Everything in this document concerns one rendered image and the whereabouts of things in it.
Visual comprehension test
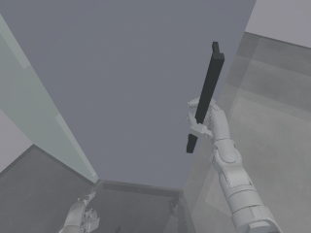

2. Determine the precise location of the left robot hand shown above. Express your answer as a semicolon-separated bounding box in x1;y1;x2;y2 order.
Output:
64;190;100;233

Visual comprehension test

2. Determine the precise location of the fridge door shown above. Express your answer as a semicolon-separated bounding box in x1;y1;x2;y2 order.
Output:
0;0;257;189

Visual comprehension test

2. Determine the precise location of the right robot forearm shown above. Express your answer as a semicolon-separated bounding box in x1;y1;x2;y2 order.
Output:
211;139;283;233

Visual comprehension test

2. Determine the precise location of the handle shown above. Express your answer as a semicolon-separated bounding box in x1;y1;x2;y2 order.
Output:
187;42;225;153

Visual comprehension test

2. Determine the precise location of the right robot hand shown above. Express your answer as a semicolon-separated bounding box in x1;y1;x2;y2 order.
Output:
186;97;230;145

